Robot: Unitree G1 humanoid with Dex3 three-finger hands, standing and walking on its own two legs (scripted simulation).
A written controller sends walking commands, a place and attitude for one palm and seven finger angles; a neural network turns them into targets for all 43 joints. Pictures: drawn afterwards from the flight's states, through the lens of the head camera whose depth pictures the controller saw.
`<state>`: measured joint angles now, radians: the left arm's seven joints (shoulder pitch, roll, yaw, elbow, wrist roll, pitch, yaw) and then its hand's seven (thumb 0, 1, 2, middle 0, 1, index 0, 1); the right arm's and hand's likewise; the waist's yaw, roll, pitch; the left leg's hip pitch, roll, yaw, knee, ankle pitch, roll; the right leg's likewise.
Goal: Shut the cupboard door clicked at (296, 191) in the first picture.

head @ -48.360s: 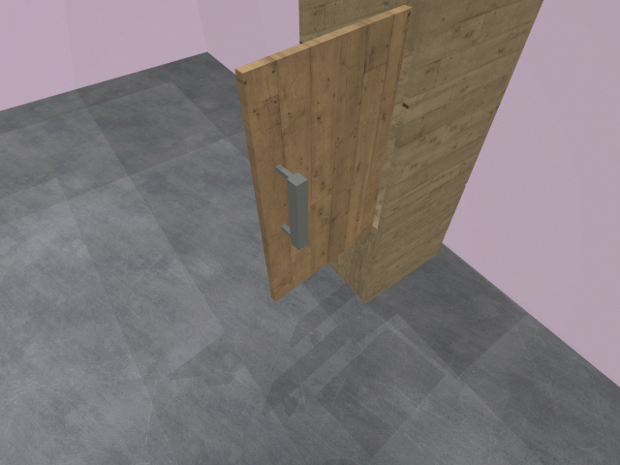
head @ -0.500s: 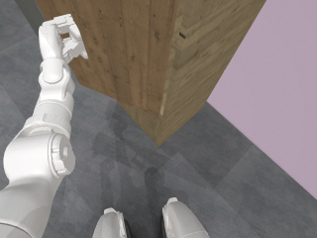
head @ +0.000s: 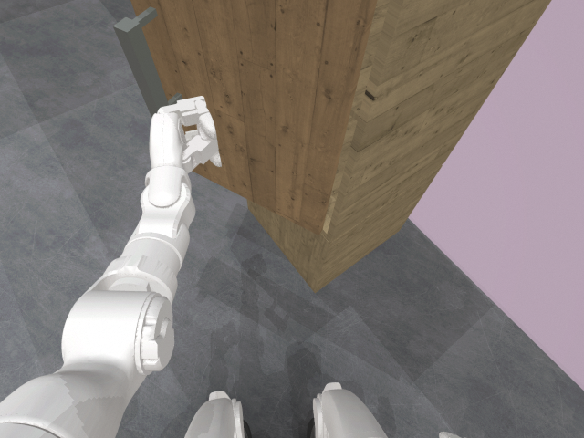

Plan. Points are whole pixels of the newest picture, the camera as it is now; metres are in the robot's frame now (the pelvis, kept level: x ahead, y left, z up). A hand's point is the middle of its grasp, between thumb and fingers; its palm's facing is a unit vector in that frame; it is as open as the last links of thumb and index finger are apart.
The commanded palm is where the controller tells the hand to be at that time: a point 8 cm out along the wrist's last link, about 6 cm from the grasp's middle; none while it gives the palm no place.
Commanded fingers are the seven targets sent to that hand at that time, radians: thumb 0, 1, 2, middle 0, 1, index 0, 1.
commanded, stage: draw the hand back to the body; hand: left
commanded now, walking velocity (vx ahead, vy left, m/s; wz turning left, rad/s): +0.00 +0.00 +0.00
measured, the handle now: (156, 69) +0.67 +0.15 +0.07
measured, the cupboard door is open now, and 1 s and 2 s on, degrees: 24 24 24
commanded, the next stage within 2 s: step back with the hand held close in 1.56 s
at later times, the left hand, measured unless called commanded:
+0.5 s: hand (121, 201) +0.36 +0.14 +0.15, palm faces -0.04 -1.00 -0.05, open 3.1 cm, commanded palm +0.33 +0.20 +0.16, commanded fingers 0.00 0.90 0.90 -1.11 -1.29 -1.11 -1.29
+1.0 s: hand out of the picture +0.25 +0.25 +0.21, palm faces +0.33 -0.89 -0.32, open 4.7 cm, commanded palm +0.20 +0.29 +0.23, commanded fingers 0.00 0.90 0.90 -0.42 -0.54 -0.42 -0.54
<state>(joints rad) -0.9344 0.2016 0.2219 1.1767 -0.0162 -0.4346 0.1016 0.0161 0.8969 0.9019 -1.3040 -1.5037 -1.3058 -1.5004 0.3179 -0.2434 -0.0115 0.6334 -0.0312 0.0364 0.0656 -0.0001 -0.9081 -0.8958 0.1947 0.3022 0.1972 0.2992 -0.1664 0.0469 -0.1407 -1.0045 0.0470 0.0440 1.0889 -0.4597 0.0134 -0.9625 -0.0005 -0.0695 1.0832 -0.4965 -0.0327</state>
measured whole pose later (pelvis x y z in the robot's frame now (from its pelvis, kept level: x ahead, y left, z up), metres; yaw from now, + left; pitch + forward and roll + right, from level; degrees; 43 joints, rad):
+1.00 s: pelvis +0.03 +0.02 +0.09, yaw +1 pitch -4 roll +0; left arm 0.31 0.31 0.17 -0.23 -0.07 -0.02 0.08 0.02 0.89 0.90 -0.69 -0.83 -0.69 -0.83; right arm 0.18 -0.21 0.07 0.58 0.03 0.01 -0.07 0.01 -0.90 -0.90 0.20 0.30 0.20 0.30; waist 0.05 0.07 0.00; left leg -0.12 -0.01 0.06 0.41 -0.23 0.03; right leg -0.07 -0.02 -0.06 0.40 -0.26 0.00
